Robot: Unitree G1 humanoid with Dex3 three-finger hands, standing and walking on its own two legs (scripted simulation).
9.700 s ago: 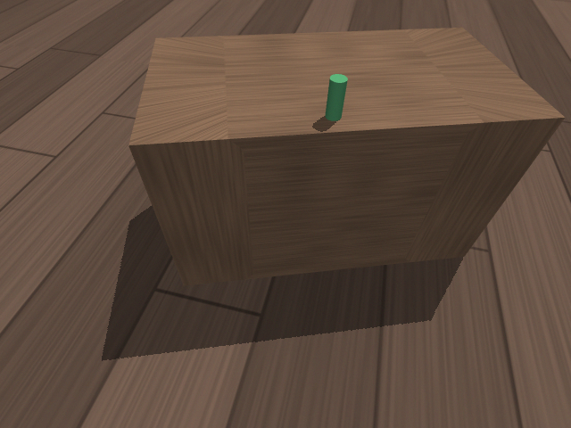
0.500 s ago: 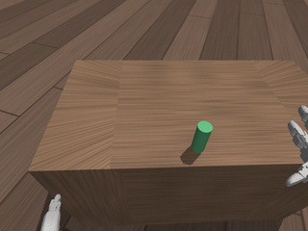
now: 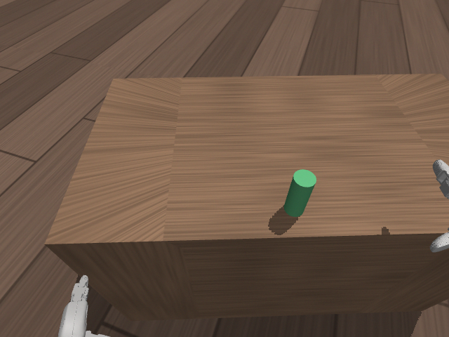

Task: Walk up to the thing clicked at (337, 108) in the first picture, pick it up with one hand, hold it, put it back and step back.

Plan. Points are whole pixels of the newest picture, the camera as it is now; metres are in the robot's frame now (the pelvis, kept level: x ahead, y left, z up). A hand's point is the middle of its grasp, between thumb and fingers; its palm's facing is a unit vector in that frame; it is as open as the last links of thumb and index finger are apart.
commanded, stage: go down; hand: right
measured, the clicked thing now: (298, 194) +0.41 -0.14 -0.01
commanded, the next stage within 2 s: approach in 1.36 s
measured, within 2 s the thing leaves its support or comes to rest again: neither
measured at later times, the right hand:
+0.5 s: hand (441, 189) +0.34 -0.34 +0.11, palm faces +0.06 +1.00 +0.02, open 17.4 cm
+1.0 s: hand (439, 195) +0.33 -0.34 +0.10, palm faces +0.05 +1.00 +0.01, open 17.5 cm
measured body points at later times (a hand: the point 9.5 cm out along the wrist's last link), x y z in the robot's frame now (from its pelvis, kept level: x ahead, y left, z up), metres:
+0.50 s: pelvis +0.00 +0.00 -0.01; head +0.03 -0.02 +0.44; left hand +0.15 +0.27 -0.08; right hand +0.33 -0.39 +0.11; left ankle -0.02 +0.14 -0.73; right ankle +0.01 -0.14 -0.73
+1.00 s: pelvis +0.00 -0.01 -0.01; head +0.02 -0.02 +0.44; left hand +0.14 +0.27 -0.08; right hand +0.33 -0.39 +0.10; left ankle -0.02 +0.14 -0.73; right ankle +0.01 -0.14 -0.73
